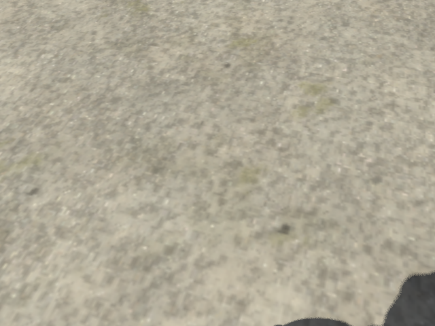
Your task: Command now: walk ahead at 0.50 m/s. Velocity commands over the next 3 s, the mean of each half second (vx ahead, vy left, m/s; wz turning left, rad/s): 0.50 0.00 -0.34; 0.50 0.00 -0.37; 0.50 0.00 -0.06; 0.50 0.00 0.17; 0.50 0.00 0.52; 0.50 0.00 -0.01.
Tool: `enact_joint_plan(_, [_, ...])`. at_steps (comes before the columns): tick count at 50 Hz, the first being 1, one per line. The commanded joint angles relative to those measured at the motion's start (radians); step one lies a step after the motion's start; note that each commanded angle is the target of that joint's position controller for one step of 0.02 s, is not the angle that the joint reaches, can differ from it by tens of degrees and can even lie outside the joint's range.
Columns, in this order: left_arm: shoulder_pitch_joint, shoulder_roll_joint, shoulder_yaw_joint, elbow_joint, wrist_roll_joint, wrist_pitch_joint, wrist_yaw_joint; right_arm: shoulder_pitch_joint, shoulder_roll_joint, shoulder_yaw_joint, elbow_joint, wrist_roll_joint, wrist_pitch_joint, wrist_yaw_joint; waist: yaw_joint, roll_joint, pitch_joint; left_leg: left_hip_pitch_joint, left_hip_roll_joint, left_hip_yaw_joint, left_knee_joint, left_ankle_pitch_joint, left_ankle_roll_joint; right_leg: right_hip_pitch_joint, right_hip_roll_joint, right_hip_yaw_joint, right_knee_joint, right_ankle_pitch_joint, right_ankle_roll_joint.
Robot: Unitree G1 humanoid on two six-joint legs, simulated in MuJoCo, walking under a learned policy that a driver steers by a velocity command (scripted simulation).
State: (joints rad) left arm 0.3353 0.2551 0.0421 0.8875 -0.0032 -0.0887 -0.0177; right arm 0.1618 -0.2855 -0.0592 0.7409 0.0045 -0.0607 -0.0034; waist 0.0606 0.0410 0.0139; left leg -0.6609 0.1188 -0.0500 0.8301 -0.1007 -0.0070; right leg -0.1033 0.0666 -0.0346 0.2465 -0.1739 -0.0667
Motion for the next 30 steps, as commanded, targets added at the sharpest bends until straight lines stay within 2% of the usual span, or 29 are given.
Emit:
enact_joint_plan(1, [-0.012, 0.177, 0.04, -0.049, -0.012, -0.008, 0.011, -0.092, -0.029, 0.0, -0.077, 0.001, -0.019, 0.007, 0.003, -0.096, 0.02, 0.036, -0.018, 0.025, -0.165, 0.156, -0.01, -0.028, -0.234, 0.13, -0.115, 0.232, -0.135])
enact_joint_plan(4, [0.053, 0.183, 0.041, -0.019, -0.02, 0.008, 0.014, -0.182, -0.031, 0.001, -0.107, 0.008, -0.03, 0.021, 0.029, -0.096, 0.044, 0.054, -0.051, 0.028, -0.264, 0.174, -0.013, 0.018, -0.256, 0.161, -0.078, 0.218, -0.136])
enact_joint_plan(6, [0.065, 0.19, 0.046, -0.012, -0.024, 0.02, 0.02, -0.211, -0.046, -0.002, -0.121, 0.011, -0.041, 0.032, 0.022, -0.107, 0.049, 0.065, -0.063, 0.013, -0.316, 0.135, -0.002, 0.066, -0.284, 0.198, -0.033, 0.224, -0.127])
enact_joint_plan(8, [0.053, 0.206, 0.054, -0.01, -0.024, 0.029, 0.027, -0.175, -0.076, -0.013, -0.114, 0.011, -0.051, 0.036, -0.015, -0.126, 0.03, 0.141, -0.076, 0.008, -0.352, 0.074, 0.017, 0.093, -0.304, 0.233, 0.023, 0.258, -0.108])
enact_joint_plan(9, [0.033, 0.212, 0.056, -0.014, -0.024, 0.033, 0.029, -0.111, -0.095, -0.022, -0.097, 0.01, -0.055, 0.033, -0.058, -0.133, -0.001, 0.244, -0.092, 0.025, -0.38, 0.055, 0.034, 0.081, -0.292, 0.228, 0.087, 0.341, -0.093])
enact_joint_plan(10, [0.026, 0.191, 0.049, -0.018, -0.02, 0.033, 0.029, 0.016, -0.136, -0.044, -0.06, 0.004, -0.057, 0.025, -0.119, -0.119, -0.086, 0.443, -0.095, 0.036, -0.391, 0.06, 0.063, 0.036, -0.239, 0.195, 0.228, 0.414, -0.066])
enact_joint_plan(11, [0.01, 0.133, 0.027, -0.048, -0.001, 0.03, 0.027, 0.19, -0.2, -0.064, -0.034, -0.015, -0.057, 0.014, -0.194, -0.049, -0.24, 0.736, 0.053, -0.1, -0.335, 0.074, 0.125, -0.133, -0.173, 0.152, 0.501, 0.251, -0.026])
enact_joint_plan(12, [0.141, 0.021, -0.005, -0.071, -0.005, 0.012, 0.025, 0.26, -0.283, -0.083, -0.015, -0.023, -0.043, 0.011, -0.144, 0.221, -0.383, 1.081, 0.305, -0.509, -0.392, -0.035, 0.27, -0.509, -0.023, 0.064, 0.853, -0.294, 0.042])
enact_joint_plan(13, [0.128, 0.106, 0.013, -0.056, -0.031, 0.0, 0.022, 0.273, -0.195, -0.063, -0.013, -0.013, -0.037, 0.012, -0.17, 0.213, -0.404, 1.059, 0.313, -0.659, -0.486, -0.22, 0.291, -0.623, -0.057, 0.164, 1.001, -0.419, 0.045])
enact_joint_plan(14, [0.039, 0.174, 0.034, -0.077, -0.047, -0.001, 0.021, 0.207, -0.137, -0.044, -0.018, -0.006, -0.036, 0.008, -0.171, 0.135, -0.239, 0.933, 0.276, -0.503, -0.511, -0.256, 0.244, -0.687, -0.105, 0.161, 1.043, -0.344, 0.041])
enact_joint_plan(15, [-0.015, 0.168, 0.036, -0.088, -0.041, 0.003, 0.024, 0.143, -0.108, -0.034, -0.02, -0.007, -0.037, 0.007, -0.148, 0.083, -0.152, 0.799, 0.234, -0.379, -0.54, -0.208, 0.215, -0.668, -0.148, 0.136, 1.024, -0.258, 0.042])
enact_joint_plan(16, [-0.04, 0.158, 0.04, -0.094, -0.03, 0.011, 0.026, 0.088, -0.078, -0.025, -0.016, -0.009, -0.038, 0.01, -0.12, 0.066, -0.085, 0.68, 0.198, -0.291, -0.579, -0.146, 0.201, -0.636, -0.172, 0.131, 0.981, -0.203, 0.046])
enact_joint_plan(17, [-0.027, 0.141, 0.045, -0.092, -0.027, 0.024, 0.025, 0.05, -0.058, -0.019, -0.012, -0.016, -0.044, 0.012, -0.087, 0.081, -0.048, 0.593, 0.169, -0.212, -0.617, -0.093, 0.188, -0.583, -0.197, 0.139, 0.944, -0.162, 0.048])
enact_joint_plan(19, [-0.017, 0.095, 0.04, -0.101, -0.03, 0.05, 0.022, 0.019, -0.063, -0.025, 0.001, -0.016, -0.054, 0.012, -0.056, 0.076, -0.017, 0.507, 0.161, -0.117, -0.673, -0.014, 0.194, -0.537, -0.212, 0.13, 0.911, -0.124, 0.058])
enact_joint_plan(22, [-0.063, 0.081, 0.04, -0.135, -0.02, 0.067, 0.02, 0.025, -0.098, -0.04, 0.026, -0.02, -0.062, 0.005, -0.048, 0.033, 0.009, 0.501, 0.166, -0.007, -0.708, 0.081, 0.208, -0.582, -0.219, 0.137, 0.817, -0.018, 0.074])
enact_joint_plan(26, [-0.17, 0.064, 0.031, -0.17, -0.018, 0.058, -0.005, 0.043, -0.132, -0.05, 0.048, -0.016, -0.052, -0.007, -0.08, 0.013, 0.033, 0.53, 0.134, 0.141, -0.714, 0.126, 0.178, -0.553, -0.203, 0.086, 0.583, 0.184, 0.068])
enact_joint_plan(30, [-0.293, 0.066, 0.026, -0.226, -0.017, 0.059, -0.027, 0.102, -0.167, -0.063, 0.078, 0.004, -0.032, -0.011, -0.123, 0.0, 0.07, 0.635, 0.166, 0.197, -0.692, 0.132, 0.158, -0.559, -0.186, 0.034, 0.444, 0.176, 0.039])
